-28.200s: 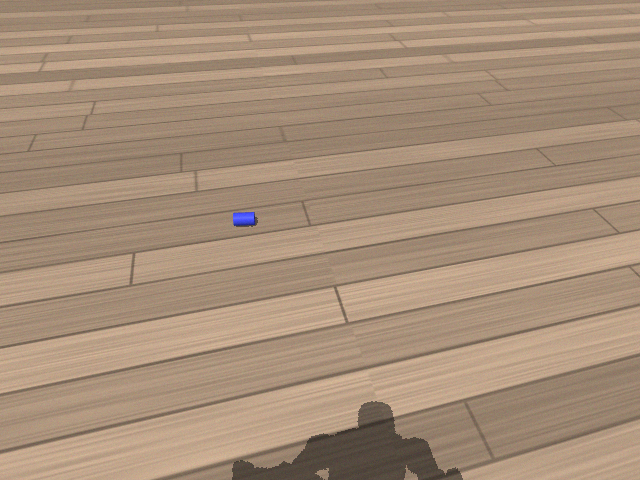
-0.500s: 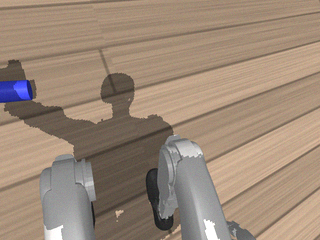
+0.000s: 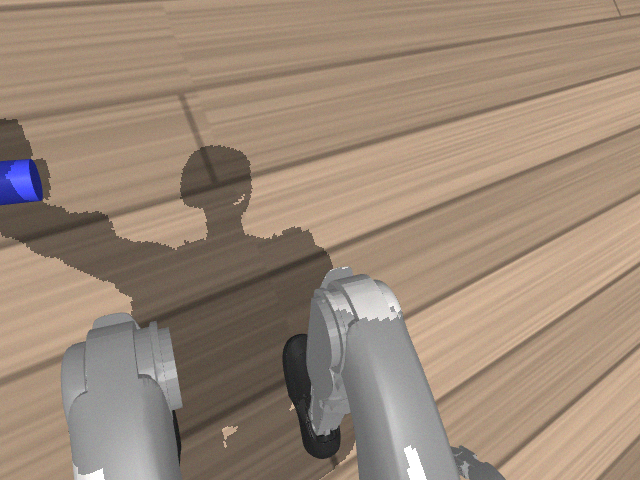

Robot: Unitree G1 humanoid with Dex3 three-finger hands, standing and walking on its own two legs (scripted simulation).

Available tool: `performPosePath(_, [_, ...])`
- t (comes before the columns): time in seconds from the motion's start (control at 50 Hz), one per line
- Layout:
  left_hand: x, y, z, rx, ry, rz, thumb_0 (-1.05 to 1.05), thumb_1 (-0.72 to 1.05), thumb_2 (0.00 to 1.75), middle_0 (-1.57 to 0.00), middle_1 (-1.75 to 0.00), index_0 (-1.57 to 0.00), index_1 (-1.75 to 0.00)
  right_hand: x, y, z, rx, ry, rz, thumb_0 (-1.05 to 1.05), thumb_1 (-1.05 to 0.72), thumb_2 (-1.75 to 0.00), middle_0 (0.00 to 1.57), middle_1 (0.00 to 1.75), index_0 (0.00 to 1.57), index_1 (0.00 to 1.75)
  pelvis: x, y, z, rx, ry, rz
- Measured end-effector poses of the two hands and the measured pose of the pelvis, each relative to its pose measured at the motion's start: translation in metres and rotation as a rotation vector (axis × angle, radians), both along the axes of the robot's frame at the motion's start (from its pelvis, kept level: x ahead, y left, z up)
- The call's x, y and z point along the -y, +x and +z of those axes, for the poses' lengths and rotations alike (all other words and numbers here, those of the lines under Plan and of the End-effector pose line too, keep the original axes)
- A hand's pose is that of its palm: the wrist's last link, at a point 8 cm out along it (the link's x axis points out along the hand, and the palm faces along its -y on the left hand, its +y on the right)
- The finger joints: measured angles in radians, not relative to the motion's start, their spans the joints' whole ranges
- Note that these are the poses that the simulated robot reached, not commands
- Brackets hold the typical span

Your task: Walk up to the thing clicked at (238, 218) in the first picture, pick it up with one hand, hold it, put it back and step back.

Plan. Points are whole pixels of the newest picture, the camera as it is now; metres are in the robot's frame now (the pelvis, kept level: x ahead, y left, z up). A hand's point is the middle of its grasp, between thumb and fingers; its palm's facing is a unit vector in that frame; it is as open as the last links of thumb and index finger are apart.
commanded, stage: rise first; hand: left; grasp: from above
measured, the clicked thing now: out of the picture +0.51 +0.32 -0.30
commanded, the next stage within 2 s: none
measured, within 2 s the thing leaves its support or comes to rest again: neither
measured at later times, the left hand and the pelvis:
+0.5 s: hand out of the picture +0.46 +0.36 -0.17, palm faces -0.44 -0.09 -0.90, open 13.1 cm; pelvis +0.00 +0.00 +0.00, yaw +0 degrees
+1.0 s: hand out of the picture +0.47 +0.35 -0.17, palm faces -0.44 -0.08 -0.89, open 13.2 cm; pelvis +0.00 +0.00 +0.00, yaw +0 degrees
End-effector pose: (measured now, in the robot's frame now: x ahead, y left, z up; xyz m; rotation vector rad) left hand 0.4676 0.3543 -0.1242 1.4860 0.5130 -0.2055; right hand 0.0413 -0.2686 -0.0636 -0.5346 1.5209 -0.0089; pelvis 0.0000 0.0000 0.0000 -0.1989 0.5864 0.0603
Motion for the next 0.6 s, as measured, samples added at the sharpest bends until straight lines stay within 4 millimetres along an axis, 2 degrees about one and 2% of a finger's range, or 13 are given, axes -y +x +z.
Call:
performPosePath(0.24, [-0.001,-0.001,-0.003,-0.014,0.004,0.009,0.00,-0.35,0.87,-0.26,-0.82,-0.25,-0.83,-0.002,0.002,-0.002,0.005,0.012,0.009,0.00,-0.91,-0.90,0.20,0.29,0.20,0.30,0.000,0.000,-0.001,0.002,-0.001,0.001])
performPosePath(0.6, [-0.004,0.001,0.012,-0.009,0.013,0.001,0.00,-0.35,0.87,-0.26,-0.83,-0.25,-0.84,-0.001,0.001,0.002,0.019,0.012,0.007,0.00,-0.91,-0.90,0.20,0.29,0.20,0.30,-0.001,-0.003,0.002,0.004,-0.003,0.004])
